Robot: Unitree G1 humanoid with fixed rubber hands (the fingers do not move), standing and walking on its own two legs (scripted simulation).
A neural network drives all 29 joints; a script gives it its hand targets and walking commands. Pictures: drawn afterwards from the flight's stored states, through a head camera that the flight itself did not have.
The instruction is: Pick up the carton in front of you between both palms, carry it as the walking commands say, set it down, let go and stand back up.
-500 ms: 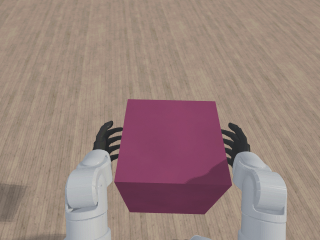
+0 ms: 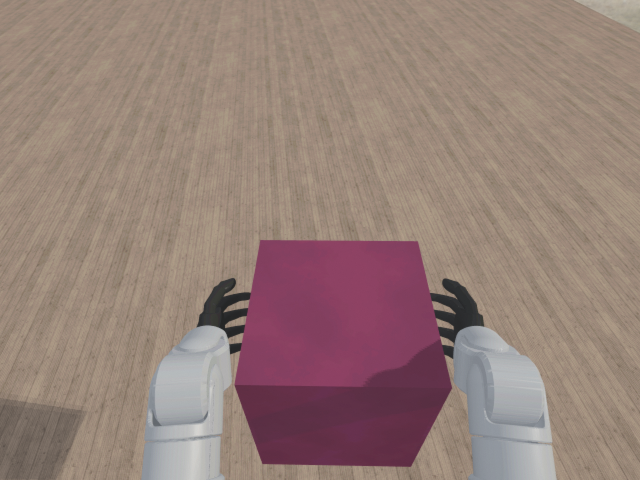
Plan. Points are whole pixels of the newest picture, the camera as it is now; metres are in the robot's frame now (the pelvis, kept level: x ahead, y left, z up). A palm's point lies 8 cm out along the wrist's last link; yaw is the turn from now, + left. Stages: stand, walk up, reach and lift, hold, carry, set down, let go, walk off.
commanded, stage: carry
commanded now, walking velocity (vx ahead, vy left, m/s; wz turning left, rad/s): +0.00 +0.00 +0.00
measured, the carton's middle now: (337, 356) +0.29 +0.00 -0.02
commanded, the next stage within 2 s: hold in 1.44 s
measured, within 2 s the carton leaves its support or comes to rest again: neither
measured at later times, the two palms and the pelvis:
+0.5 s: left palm (213, 354) +0.26 +0.15 +0.04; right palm (459, 356) +0.26 -0.14 +0.04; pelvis -0.04 +0.01 +0.00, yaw +0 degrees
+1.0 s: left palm (198, 372) +0.23 +0.16 +0.05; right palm (456, 373) +0.23 -0.13 +0.04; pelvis -0.05 +0.01 +0.00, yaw +0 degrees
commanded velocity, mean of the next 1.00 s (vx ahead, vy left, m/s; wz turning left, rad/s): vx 0.00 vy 0.00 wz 0.00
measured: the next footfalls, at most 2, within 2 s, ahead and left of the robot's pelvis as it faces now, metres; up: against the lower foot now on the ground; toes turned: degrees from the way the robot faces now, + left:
none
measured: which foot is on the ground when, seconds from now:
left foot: down 0.00-1.00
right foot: down 0.00-1.00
